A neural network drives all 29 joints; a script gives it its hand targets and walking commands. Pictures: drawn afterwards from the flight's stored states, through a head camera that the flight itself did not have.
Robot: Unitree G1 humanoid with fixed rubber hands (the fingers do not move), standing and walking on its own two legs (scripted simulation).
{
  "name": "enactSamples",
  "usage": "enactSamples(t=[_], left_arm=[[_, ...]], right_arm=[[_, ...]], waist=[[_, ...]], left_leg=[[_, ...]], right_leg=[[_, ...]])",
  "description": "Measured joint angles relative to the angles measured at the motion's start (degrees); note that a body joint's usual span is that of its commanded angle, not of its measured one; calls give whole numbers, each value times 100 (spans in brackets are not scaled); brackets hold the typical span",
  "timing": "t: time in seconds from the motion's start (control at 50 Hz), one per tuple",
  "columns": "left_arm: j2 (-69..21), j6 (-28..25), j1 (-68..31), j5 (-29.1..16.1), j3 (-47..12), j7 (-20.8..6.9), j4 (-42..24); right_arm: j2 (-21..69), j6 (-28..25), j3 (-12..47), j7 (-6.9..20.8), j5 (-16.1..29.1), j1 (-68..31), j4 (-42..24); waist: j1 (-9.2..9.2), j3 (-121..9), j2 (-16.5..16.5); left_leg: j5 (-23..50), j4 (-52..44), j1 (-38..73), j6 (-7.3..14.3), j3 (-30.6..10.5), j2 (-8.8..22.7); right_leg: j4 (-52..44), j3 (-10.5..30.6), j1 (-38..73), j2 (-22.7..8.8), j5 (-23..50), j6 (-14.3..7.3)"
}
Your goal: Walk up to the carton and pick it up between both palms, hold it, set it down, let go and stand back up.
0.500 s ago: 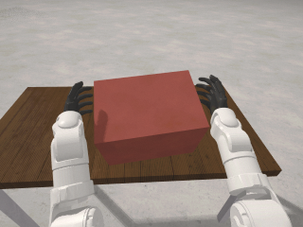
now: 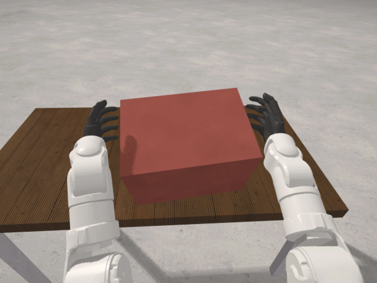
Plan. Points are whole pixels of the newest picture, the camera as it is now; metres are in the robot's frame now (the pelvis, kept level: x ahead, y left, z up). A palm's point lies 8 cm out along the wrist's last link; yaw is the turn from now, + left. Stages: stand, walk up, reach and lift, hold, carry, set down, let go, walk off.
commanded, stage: hold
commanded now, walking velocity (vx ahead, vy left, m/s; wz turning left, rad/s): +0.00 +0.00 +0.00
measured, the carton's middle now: (185, 148) +0.42 +0.00 +0.10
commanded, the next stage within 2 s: none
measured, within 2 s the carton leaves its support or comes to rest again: neither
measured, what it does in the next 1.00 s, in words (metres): stands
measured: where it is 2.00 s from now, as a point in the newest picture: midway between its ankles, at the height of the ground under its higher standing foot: outside the picture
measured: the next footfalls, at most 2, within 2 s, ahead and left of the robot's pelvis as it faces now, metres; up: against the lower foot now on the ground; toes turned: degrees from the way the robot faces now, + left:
none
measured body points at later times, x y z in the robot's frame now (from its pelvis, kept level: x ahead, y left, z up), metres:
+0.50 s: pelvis +0.01 +0.00 +0.00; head -0.03 +0.03 +0.45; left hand +0.37 +0.19 +0.18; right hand +0.37 -0.18 +0.18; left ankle +0.05 +0.12 -0.75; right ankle +0.02 -0.10 -0.75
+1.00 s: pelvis +0.01 +0.00 +0.00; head -0.03 +0.03 +0.45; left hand +0.38 +0.20 +0.18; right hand +0.38 -0.17 +0.19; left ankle +0.05 +0.12 -0.75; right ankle +0.02 -0.10 -0.75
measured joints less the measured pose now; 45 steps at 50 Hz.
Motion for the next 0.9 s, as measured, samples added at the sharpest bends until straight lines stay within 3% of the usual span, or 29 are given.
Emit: enactSamples(t=[0.14, 0.46, 0.72, 0.9], left_arm=[[54, -43, -47, 20, 69, -84, 77], [-18, 138, 622, -117, -252, -13, -759], [-17, 20, 30, 11, 0, -4, -36], [55, -48, -65, 51, 108, -131, 93]], right_arm=[[43, -13, -10, -22, -28, -69, 53], [-152, 17, 421, -105, 416, 472, -523], [-1, 6, 27, -19, 15, 35, -38], [67, -21, -13, -45, -34, -67, 44]], waist=[[-21, -28, -11], [-144, 113, -16], [-11, 6, 8], [-43, -18, -7]], left_leg=[[-19, -25, 21, 3, -35, -23], [-150, 80, 157, 1, -2, -23], [-4, 1, 27, -7, -8, 7], [-20, -37, 56, 0, -48, -24]], right_leg=[[-65, -35, 56, -18, -12, 18], [-124, 0, 255, -20, -40, 43], [4, -7, 27, 8, -9, -9], [-82, -47, 97, -17, -14, 17]])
